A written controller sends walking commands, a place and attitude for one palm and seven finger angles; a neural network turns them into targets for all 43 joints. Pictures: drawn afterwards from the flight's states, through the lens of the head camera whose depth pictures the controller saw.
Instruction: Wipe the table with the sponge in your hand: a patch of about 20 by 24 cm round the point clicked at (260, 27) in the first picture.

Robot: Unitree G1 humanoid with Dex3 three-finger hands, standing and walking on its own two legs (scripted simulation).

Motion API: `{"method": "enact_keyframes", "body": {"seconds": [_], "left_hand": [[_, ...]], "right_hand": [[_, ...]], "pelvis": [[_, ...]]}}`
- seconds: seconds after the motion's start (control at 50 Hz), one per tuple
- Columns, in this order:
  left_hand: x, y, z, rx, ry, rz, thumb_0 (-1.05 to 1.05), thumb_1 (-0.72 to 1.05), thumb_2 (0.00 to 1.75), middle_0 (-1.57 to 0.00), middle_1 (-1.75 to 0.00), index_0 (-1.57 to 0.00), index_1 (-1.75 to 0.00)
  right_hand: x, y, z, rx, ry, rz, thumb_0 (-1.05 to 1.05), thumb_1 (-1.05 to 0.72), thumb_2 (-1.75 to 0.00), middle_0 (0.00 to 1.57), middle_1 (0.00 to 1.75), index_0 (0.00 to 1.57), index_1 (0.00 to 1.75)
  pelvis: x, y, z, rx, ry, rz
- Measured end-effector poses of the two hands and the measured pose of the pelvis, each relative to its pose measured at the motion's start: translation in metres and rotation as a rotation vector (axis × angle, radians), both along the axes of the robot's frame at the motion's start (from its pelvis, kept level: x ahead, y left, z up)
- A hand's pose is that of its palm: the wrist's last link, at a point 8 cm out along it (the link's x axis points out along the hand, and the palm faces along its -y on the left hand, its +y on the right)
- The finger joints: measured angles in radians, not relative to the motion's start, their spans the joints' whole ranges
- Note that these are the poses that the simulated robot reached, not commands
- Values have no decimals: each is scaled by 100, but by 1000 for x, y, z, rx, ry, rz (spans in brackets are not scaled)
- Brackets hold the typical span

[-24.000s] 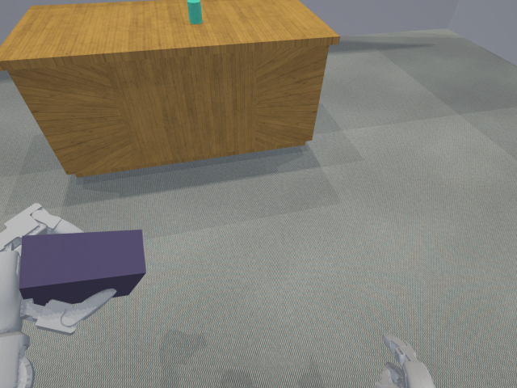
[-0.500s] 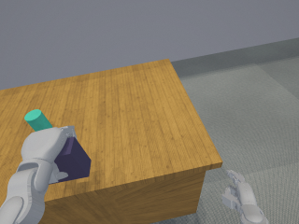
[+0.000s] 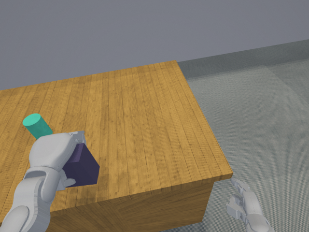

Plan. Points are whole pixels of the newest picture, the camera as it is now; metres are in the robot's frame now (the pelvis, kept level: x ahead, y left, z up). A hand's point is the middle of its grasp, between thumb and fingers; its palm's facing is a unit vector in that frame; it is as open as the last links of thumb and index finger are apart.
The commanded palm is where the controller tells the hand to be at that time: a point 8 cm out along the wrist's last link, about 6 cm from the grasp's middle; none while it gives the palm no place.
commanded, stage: move the sponge above the wiping area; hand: left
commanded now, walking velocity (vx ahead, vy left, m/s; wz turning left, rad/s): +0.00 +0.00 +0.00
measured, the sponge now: (71, 170) +0.22 +0.27 +0.06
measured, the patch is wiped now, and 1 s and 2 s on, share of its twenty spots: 0.00 0.00 0.00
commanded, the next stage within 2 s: none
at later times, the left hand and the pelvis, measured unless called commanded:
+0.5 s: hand (77, 153) +0.25 +0.25 +0.09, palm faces +0.02 -0.08 -1.00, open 9.5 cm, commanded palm +0.22 +0.25 +0.15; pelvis +0.00 +0.00 +0.00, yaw +0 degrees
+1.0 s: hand (82, 149) +0.27 +0.25 +0.08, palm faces +0.02 -0.08 -1.00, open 9.5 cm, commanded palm +0.24 +0.25 +0.14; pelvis +0.00 -0.01 +0.00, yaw +0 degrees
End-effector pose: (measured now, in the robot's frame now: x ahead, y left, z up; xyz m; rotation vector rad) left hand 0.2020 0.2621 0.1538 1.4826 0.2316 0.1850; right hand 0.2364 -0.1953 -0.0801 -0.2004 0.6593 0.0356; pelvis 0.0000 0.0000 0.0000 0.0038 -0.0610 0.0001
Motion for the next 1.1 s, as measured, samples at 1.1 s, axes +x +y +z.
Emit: {"method": "enact_keyframes", "body": {"seconds": [1.1], "left_hand": [[48,-7,-27,-10,-3,104,-1,-44,104,-79,-138,-80,-138]], "right_hand": [[-10,-20,-6,13,48,-72,1,-90,-90,20,30,20,30]], "pelvis": [[3,-6,0,2,26,-2]]}}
